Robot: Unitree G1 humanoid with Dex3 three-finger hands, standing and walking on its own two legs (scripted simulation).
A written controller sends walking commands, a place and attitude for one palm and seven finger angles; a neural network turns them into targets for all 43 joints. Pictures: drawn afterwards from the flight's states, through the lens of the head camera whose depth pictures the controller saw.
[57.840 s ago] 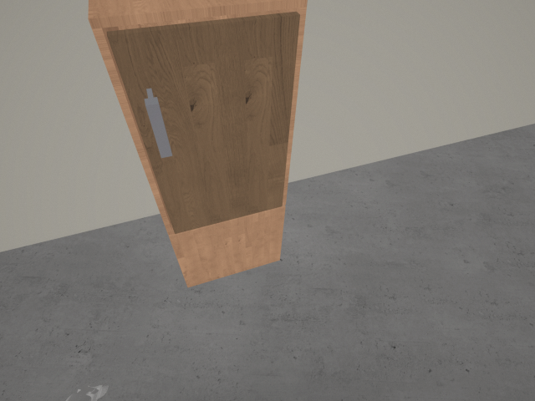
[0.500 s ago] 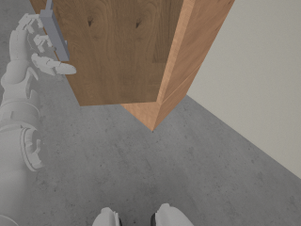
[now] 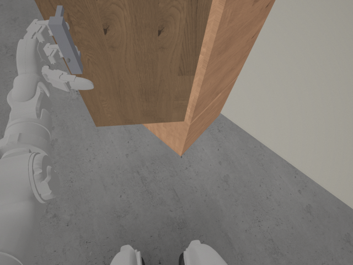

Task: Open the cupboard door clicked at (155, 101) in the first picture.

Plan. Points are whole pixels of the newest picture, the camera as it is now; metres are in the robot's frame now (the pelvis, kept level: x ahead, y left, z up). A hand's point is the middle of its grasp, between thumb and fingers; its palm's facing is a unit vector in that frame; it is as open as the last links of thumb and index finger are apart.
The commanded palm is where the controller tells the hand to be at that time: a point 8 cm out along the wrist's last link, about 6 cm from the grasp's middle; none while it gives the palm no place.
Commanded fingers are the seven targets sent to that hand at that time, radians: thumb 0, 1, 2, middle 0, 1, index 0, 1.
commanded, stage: close the thumb around the handle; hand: left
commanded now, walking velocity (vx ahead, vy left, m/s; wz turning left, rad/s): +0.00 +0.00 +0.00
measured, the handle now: (69, 41) +0.60 +0.18 +0.11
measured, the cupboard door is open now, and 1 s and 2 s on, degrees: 48 48 95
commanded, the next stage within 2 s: pull the door open along its arc in 0.70 s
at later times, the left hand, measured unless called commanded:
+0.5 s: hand (67, 58) +0.54 +0.17 +0.11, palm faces +0.02 -1.00 +0.00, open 7.6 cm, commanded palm +0.52 +0.21 +0.10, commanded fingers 0.00 0.90 0.90 -0.40 -1.35 -0.40 -1.35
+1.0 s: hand (72, 60) +0.53 +0.16 +0.11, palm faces +0.01 -1.00 +0.00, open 6.8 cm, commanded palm +0.49 +0.21 +0.10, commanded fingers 0.00 0.90 0.90 -0.40 -1.35 -0.40 -1.35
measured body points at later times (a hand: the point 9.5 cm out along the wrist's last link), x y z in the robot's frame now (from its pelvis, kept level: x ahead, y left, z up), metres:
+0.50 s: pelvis +0.00 +0.00 +0.00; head +0.12 +0.02 +0.43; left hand +0.53 +0.23 +0.12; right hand -0.03 -0.26 -0.11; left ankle +0.01 +0.10 -0.69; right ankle -0.01 -0.12 -0.69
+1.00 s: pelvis +0.00 +0.01 +0.00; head +0.12 +0.02 +0.43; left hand +0.53 +0.22 +0.12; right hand -0.03 -0.26 -0.11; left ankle +0.01 +0.10 -0.69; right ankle -0.01 -0.12 -0.69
